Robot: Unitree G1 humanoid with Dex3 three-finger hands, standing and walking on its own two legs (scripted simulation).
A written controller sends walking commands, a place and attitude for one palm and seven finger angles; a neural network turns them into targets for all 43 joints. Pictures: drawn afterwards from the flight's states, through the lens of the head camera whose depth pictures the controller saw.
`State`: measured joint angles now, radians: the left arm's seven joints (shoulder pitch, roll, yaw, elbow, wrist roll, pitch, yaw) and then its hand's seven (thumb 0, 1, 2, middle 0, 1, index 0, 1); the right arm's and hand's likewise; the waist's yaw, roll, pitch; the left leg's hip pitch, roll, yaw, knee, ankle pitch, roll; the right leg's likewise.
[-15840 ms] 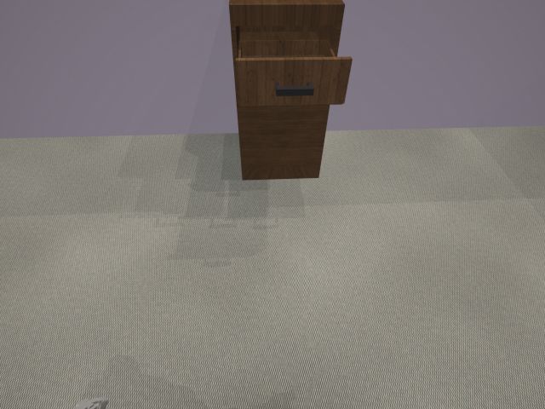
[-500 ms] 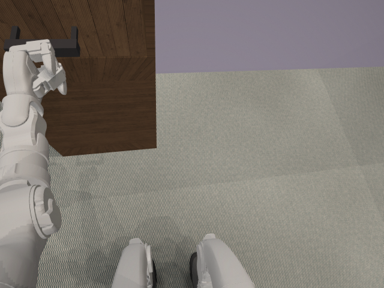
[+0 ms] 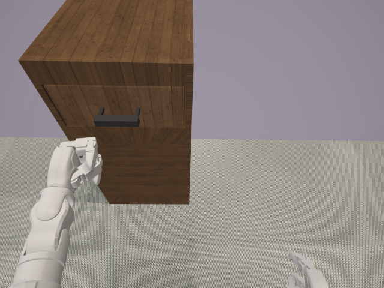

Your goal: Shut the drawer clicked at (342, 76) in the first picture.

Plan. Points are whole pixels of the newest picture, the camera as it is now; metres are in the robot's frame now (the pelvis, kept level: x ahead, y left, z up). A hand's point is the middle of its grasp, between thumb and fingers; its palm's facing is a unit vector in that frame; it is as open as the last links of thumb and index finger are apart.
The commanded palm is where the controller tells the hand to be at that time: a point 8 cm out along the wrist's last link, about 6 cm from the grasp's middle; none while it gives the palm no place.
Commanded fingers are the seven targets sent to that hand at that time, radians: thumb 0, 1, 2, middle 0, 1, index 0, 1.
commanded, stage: draw the hand back to the body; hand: left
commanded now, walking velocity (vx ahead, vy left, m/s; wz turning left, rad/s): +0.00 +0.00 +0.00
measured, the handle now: (118, 115) +0.57 +0.23 -0.02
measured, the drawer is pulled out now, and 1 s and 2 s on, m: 0.00 0.00 0.00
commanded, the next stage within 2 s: step back with the hand held close in 0.82 s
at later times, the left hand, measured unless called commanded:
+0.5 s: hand (36, 213) +0.21 +0.22 +0.16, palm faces +0.36 -0.88 -0.32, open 3.2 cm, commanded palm +0.16 +0.26 +0.19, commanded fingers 0.00 0.90 0.90 -1.40 -1.60 -1.40 -1.60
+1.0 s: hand (6, 236) +0.17 +0.22 +0.20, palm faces +0.42 -0.82 -0.38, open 3.2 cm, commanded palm +0.11 +0.26 +0.21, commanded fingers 0.00 0.90 0.90 -1.40 -1.60 -1.40 -1.60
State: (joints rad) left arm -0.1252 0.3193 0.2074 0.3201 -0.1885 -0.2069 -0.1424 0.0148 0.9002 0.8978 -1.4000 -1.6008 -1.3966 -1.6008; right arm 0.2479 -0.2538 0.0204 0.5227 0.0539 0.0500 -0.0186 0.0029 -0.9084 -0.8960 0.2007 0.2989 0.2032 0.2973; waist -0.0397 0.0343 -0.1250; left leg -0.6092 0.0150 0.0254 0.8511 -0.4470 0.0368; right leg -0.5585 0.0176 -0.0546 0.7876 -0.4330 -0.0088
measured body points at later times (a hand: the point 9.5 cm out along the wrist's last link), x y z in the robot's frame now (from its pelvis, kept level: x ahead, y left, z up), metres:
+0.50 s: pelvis +0.00 -0.02 +0.04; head -0.02 -0.04 +0.49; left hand +0.18 +0.27 +0.18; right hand +0.19 -0.23 -0.04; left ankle -0.02 +0.09 -0.70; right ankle -0.03 -0.12 -0.70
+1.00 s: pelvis -0.01 -0.02 +0.04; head -0.03 -0.05 +0.49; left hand +0.14 +0.26 +0.22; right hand +0.19 -0.24 -0.04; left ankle -0.02 +0.09 -0.70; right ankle -0.03 -0.12 -0.70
